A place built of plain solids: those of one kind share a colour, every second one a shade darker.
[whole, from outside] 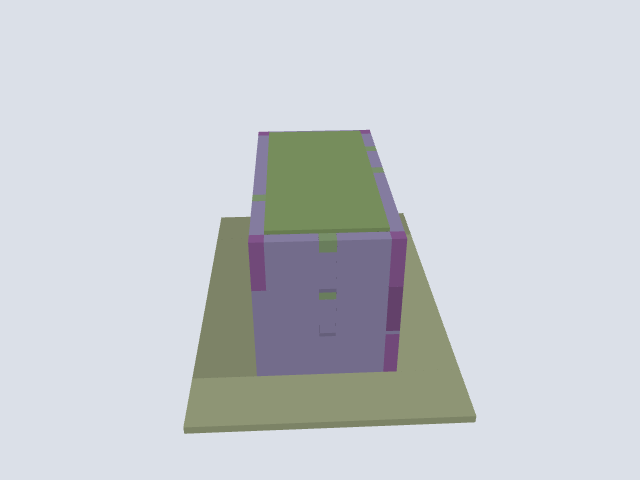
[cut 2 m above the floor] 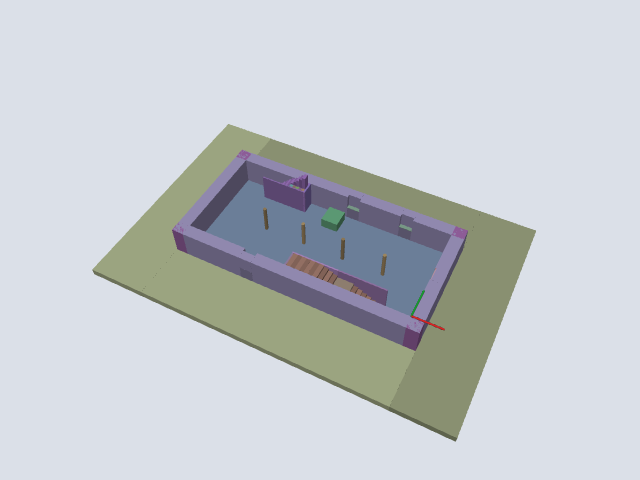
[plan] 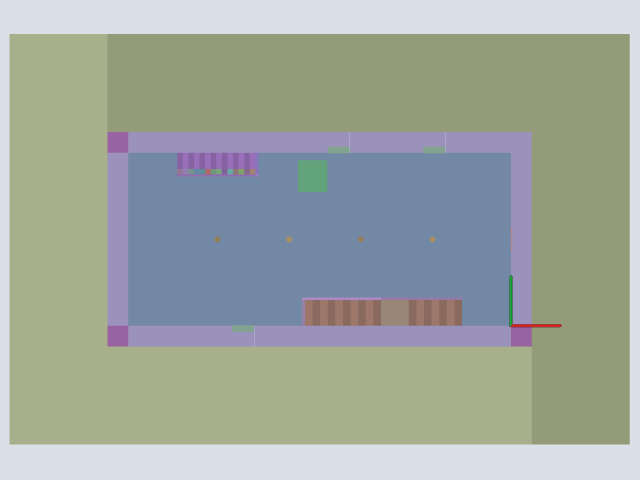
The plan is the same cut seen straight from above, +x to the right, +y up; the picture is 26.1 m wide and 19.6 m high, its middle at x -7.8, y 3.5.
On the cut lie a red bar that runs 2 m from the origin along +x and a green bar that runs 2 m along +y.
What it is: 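A mill's granary of three storeys over one footprint, every storey joined to the next by stairs rising through a hole in the floor above; posts, bins, sacks and machines on boarded floors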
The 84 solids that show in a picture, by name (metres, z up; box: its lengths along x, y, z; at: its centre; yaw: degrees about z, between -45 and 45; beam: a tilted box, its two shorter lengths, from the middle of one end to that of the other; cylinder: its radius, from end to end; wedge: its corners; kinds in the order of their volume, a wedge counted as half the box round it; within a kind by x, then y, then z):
{
 "wall_1": {"box": [0.81, 1.0, 2.45], "at": [-16.08, 3.53, 4.42]},
 "wall_2": {"box": [0.81, 1.0, 2.45], "at": [-16.08, 3.53, 7.62]},
 "wall_3": {"box": [0.85, 3.88, 3.45], "at": [-16.05, 1.09, 4.67]},
 "wall_4": {"box": [0.85, 3.88, 3.45], "at": [-16.05, 1.09, 7.87]},
 "wall_5": {"box": [0.85, 8.76, 3.35], "at": [-16.05, 3.53, 1.52]},
 "wall_6": {"box": [0.85, 1.0, 0.25], "at": [-16.05, 3.53, 3.07]},
 "wall_7": {"box": [0.85, 1.0, 0.25], "at": [-16.05, 3.53, 6.27]},
 "wall_8": {"box": [0.85, 3.88, 3.45], "at": [-16.05, 5.97, 4.67]},
 "wall_9": {"box": [0.85, 3.88, 3.45], "at": [-16.05, 5.97, 7.87]},
 "wall_10": {"box": [5.09, 0.85, 3.35], "at": [-13.94, -0.42, 1.52]},
 "wall_11": {"box": [5.09, 0.85, 3.45], "at": [-13.94, 7.49, 7.87]},
 "wall_12": {"box": [9.0, 0.85, 3.45], "at": [-11.98, -0.42, 7.87]},
 "wall_13": {"box": [9.0, 0.85, 3.35], "at": [-11.98, 7.49, 1.52]},
 "wall_14": {"box": [0.9, 0.6, 1.2], "at": [-10.94, -0.55, 1.55]},
 "wall_15": {"box": [0.9, 0.85, 1.1], "at": [-10.94, -0.42, 0.4]},
 "wall_16": {"box": [17.33, 0.85, 3.45], "at": [-7.82, -0.42, 4.67]},
 "wall_17": {"box": [0.9, 0.85, 1.1], "at": [-7.03, 7.49, 0.4]},
 "wall_18": {"box": [0.9, 0.6, 1.2], "at": [-7.03, 7.61, 1.55]},
 "wall_19": {"box": [3.0, 0.85, 3.45], "at": [-5.08, -0.42, 7.87]},
 "wall_20": {"box": [3.0, 0.85, 3.35], "at": [-5.08, 7.49, 1.52]},
 "wall_21": {"box": [11.34, 0.85, 3.35], "at": [-4.82, -0.42, 1.52]},
 "wall_22": {"box": [11.34, 0.85, 3.45], "at": [-4.82, 7.49, 7.87]},
 "wall_23": {"box": [0.9, 0.85, 1.1], "at": [-3.13, 7.49, 0.4]},
 "wall_24": {"box": [0.9, 0.6, 1.2], "at": [-3.13, 7.61, 1.55]},
 "wall_25": {"box": [3.53, 0.85, 3.45], "at": [-0.92, -0.42, 7.87]},
 "wall_26": {"box": [3.53, 0.85, 3.35], "at": [-0.92, 7.49, 1.52]},
 "wall_27": {"box": [0.85, 3.88, 3.35], "at": [0.42, 1.09, 1.52]},
 "wall_28": {"box": [0.85, 8.76, 3.45], "at": [0.42, 3.53, 7.87]},
 "wall_29": {"box": [0.85, 3.88, 3.35], "at": [0.42, 5.97, 1.52]},
 "wall_30": {"box": [0.81, 1.0, 2.45], "at": [0.45, 3.53, 1.22]},
 "ground_garden_1": {"box": [4.0, 16.76, 0.5], "at": [-18.48, 3.53, -0.27]},
 "ground_garden_2": {"box": [17.33, 4.0, 0.5], "at": [-7.82, -2.85, -0.27]},
 "ground_garden_3": {"box": [17.33, 4.0, 0.5], "at": [-7.82, 9.91, -0.27]},
 "ground_garden_4": {"box": [4.0, 16.76, 0.5], "at": [2.85, 3.53, -0.27]},
 "floor_1": {"box": [15.63, 7.06, 0.55], "at": [-7.82, 3.53, -0.28]},
 "roof_1": {"box": [15.63, 7.06, 0.25], "at": [-7.82, 3.53, 9.72]},
 "corner_1": {"box": [0.85, 0.85, 3.25], "at": [-16.05, -0.42, 1.57]},
 "corner_2": {"box": [0.85, 0.85, 3.2], "at": [-16.05, -0.42, 4.8]},
 "corner_3": {"box": [0.85, 0.85, 3.2], "at": [-16.05, -0.42, 8.0]},
 "corner_4": {"box": [0.85, 0.85, 3.25], "at": [-16.05, 7.49, 1.57]},
 "corner_5": {"box": [0.85, 0.85, 3.2], "at": [-16.05, 7.49, 8.0]},
 "corner_6": {"box": [0.85, 0.85, 3.25], "at": [0.42, -0.42, 1.57]},
 "corner_7": {"box": [0.85, 0.85, 3.2], "at": [0.42, -0.42, 8.0]},
 "corner_8": {"box": [0.85, 0.85, 3.25], "at": [0.42, 7.49, 1.57]},
 "corner_9": {"box": [0.85, 0.85, 3.2], "at": [0.42, 7.49, 8.0]},
 "step_main_1": {"box": [0.31, 1.06, 3.08], "at": [-8.26, 0.53, 1.49]},
 "step_main_2": {"box": [0.31, 1.06, 2.91], "at": [-7.95, 0.53, 1.41]},
 "step_main_3": {"box": [0.31, 1.06, 2.74], "at": [-7.64, 0.53, 1.32]},
 "step_main_4": {"box": [0.31, 1.06, 2.58], "at": [-7.33, 0.53, 1.24]},
 "step_main_5": {"box": [0.31, 1.06, 2.41], "at": [-7.02, 0.53, 1.15]},
 "step_main_6": {"box": [0.31, 1.06, 2.24], "at": [-6.71, 0.53, 1.07]},
 "step_main_7": {"box": [0.31, 1.06, 2.07], "at": [-6.4, 0.53, 0.99]},
 "step_main_8": {"box": [0.31, 1.06, 1.9], "at": [-6.09, 0.53, 0.9]},
 "step_main_9": {"box": [0.31, 1.06, 1.73], "at": [-5.78, 0.53, 0.82]},
 "step_main_10": {"box": [0.31, 1.06, 1.57], "at": [-5.47, 0.53, 0.73]},
 "step_main_11": {"box": [0.31, 1.06, 1.23], "at": [-4.02, 0.53, 0.56]},
 "step_main_12": {"box": [0.31, 1.06, 1.06], "at": [-3.71, 0.53, 0.48]},
 "step_main_13": {"box": [0.31, 1.06, 0.89], "at": [-3.4, 0.53, 0.4]},
 "step_main_14": {"box": [0.31, 1.06, 0.72], "at": [-3.09, 0.53, 0.31]},
 "step_main_15": {"box": [0.31, 1.06, 0.56], "at": [-2.78, 0.53, 0.23]},
 "step_main_16": {"box": [0.31, 1.06, 0.39], "at": [-2.47, 0.53, 0.14]},
 "step_main_17": {"box": [0.31, 1.06, 0.22], "at": [-2.16, 0.53, 0.06]},
 "wall_head_1": {"box": [0.85, 1.0, 0.75], "at": [-16.05, 3.53, 6.02]},
 "wall_head_2": {"box": [0.85, 1.0, 0.75], "at": [-16.05, 3.53, 9.22]},
 "wall_head_3": {"box": [0.9, 0.85, 1.05], "at": [-10.94, 7.49, 9.07]},
 "wall_head_4": {"box": [0.9, 0.85, 1.05], "at": [-7.03, -0.42, 9.07]},
 "wall_head_5": {"box": [0.9, 0.85, 1.05], "at": [-3.13, -0.42, 9.07]},
 "wall_main_1": {"box": [3.1, 0.1, 5.65], "at": [-6.86, 1.1, 2.77]},
 "wall_main_2": {"box": [1.14, 0.1, 5.65], "at": [-4.74, 1.1, 2.77]},
 "wall_main_3": {"box": [2.2, 0.1, 5.65], "at": [-3.07, 1.1, 2.77]},
 "wall_steep_1": {"box": [3.22, 0.1, 5.65], "at": [-12.05, 6.14, 2.77]},
 "wall_steep_2": {"box": [0.12, 0.1, 5.65], "at": [-10.38, 6.14, 2.77]},
 "floor_main_l1a_1": {"box": [1.14, 1.06, 1.4], "at": [-4.74, 0.53, 0.65]},
 "sacks_1": {"box": [1.2, 1.3, 0.74], "at": [-8.1, 6.11, 0.37]},
 "post_1": {"cylinder": 0.12, "from": [-11.99, 3.53, 0.0], "to": [-11.99, 3.53, 2.95]},
 "post_2": {"cylinder": 0.12, "from": [-9.06, 3.53, 0.0], "to": [-9.06, 3.53, 2.95]},
 "post_3": {"cylinder": 0.12, "from": [-6.13, 3.53, 0.0], "to": [-6.13, 3.53, 2.95]},
 "post_4": {"cylinder": 0.12, "from": [-3.2, 3.53, 0.0], "to": [-3.2, 3.53, 2.95]},
 "floor_main_hda_1": {"box": [0.12, 1.06, 3.25], "at": [-8.48, 0.53, 1.57]},
 "floor_steep_hda_1": {"box": [0.12, 0.88, 3.25], "at": [-10.38, 6.62, 1.57]},
 "step_steep_1": {"wedge": [[-10.67, 6.4, -0.05], [-10.67, 6.4, 2.99], [-10.67, 6.62, -0.05], [-10.67, 6.62, 2.98], [-10.44, 6.4, -0.05], [-10.44, 6.4, 2.99], [-10.44, 6.62, -0.05], [-10.44, 6.62, 2.98]]},
 "stair_window_1": {"box": [0.9, 0.28, 0.035], "at": [-10.94, -0.12, 0.97]},
 "stair_window_2": {"box": [0.9, 0.28, 0.035], "at": [-7.03, 7.18, 0.97]},
 "stair_window_3": {"box": [0.9, 0.28, 0.035], "at": [-3.13, 7.18, 0.97]}
}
